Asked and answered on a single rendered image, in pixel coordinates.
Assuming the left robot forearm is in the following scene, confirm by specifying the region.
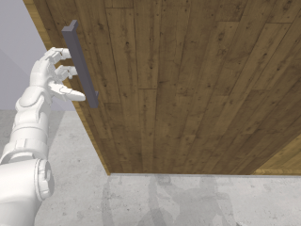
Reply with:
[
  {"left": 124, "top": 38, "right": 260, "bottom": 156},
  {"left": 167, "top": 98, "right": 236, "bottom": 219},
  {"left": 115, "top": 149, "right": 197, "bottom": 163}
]
[{"left": 0, "top": 86, "right": 53, "bottom": 165}]

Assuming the handle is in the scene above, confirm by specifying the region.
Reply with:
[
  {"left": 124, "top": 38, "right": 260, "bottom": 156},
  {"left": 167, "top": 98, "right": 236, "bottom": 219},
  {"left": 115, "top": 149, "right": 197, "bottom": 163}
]
[{"left": 61, "top": 20, "right": 99, "bottom": 108}]

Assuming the left robot upper arm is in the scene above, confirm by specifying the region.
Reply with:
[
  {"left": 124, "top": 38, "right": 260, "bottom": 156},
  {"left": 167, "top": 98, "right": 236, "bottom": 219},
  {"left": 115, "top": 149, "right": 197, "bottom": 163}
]
[{"left": 0, "top": 158, "right": 55, "bottom": 226}]

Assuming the wardrobe door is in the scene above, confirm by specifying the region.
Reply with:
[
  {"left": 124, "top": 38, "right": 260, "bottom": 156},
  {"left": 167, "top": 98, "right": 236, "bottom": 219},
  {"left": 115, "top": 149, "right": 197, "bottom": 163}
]
[
  {"left": 258, "top": 134, "right": 301, "bottom": 170},
  {"left": 33, "top": 0, "right": 301, "bottom": 175}
]

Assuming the robot left hand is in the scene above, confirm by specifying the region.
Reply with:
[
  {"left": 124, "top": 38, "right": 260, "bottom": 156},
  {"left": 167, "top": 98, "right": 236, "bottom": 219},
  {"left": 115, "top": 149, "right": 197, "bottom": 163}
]
[{"left": 29, "top": 47, "right": 86, "bottom": 102}]

